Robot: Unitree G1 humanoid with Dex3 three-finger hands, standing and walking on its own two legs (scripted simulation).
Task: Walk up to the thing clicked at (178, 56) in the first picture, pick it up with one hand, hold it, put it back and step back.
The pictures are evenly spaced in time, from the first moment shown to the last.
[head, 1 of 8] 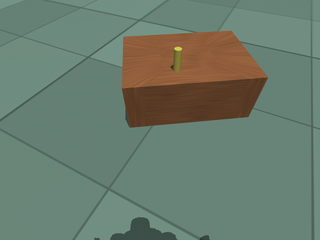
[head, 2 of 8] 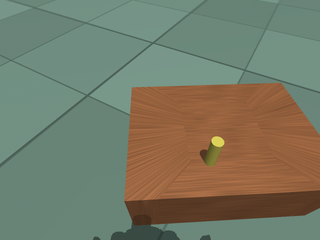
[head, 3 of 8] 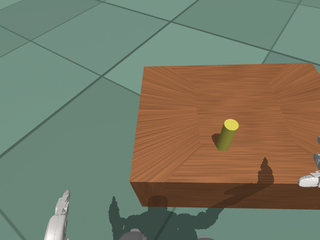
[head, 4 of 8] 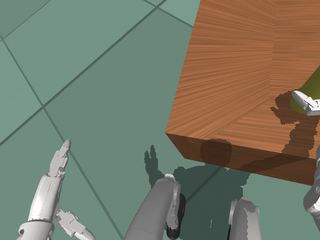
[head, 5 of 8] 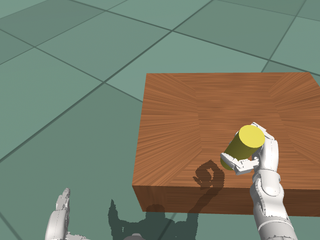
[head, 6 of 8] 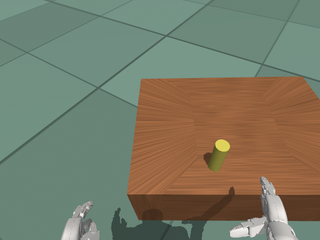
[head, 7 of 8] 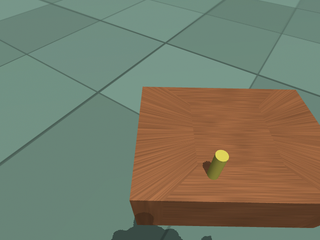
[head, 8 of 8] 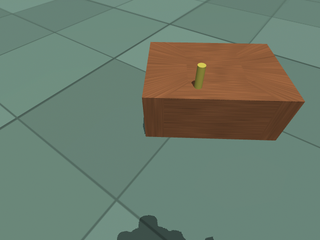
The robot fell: no
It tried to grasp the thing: yes
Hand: right
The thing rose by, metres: 0.29
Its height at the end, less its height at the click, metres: +0.00
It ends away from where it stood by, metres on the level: 0.05
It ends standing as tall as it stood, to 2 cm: yes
